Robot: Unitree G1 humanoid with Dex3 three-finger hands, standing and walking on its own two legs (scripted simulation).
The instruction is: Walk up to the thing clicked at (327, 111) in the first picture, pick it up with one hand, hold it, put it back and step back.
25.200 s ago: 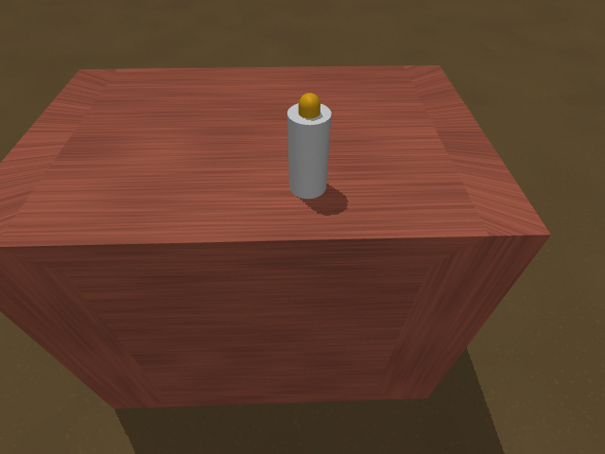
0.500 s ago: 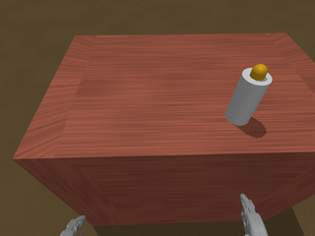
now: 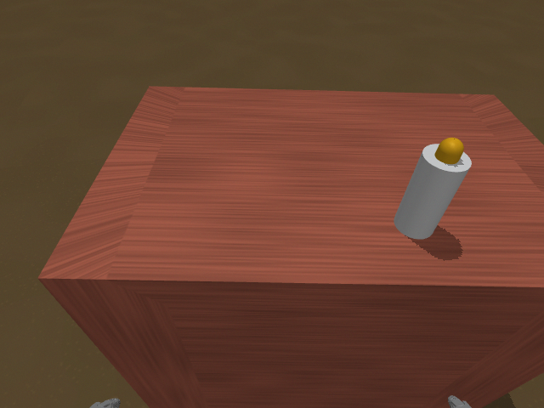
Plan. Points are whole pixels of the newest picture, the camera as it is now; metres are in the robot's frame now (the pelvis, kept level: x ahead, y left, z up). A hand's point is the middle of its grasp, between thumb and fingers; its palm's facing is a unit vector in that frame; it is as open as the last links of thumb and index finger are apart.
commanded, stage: home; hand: right
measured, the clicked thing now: (431, 187) +0.44 -0.25 +0.12
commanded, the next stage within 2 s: stand in 1.52 s
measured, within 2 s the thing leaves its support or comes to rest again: neither
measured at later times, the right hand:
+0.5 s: hand out of the picture +0.02 -0.27 -0.15, palm faces -0.08 +0.93 -0.35, open 17.4 cm
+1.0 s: hand out of the picture +0.05 -0.28 -0.14, palm faces -0.06 +0.93 -0.36, open 17.4 cm
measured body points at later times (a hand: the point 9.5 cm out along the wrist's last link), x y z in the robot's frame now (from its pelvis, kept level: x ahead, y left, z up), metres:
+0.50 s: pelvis -0.03 -0.02 +0.01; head -0.04 -0.01 +0.46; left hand +0.01 +0.29 -0.13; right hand +0.02 -0.32 -0.12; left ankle -0.03 +0.12 -0.74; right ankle +0.01 -0.14 -0.74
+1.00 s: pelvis -0.02 -0.02 +0.01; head -0.02 -0.02 +0.46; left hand +0.05 +0.28 -0.12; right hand +0.05 -0.33 -0.12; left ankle -0.03 +0.12 -0.74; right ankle +0.01 -0.14 -0.74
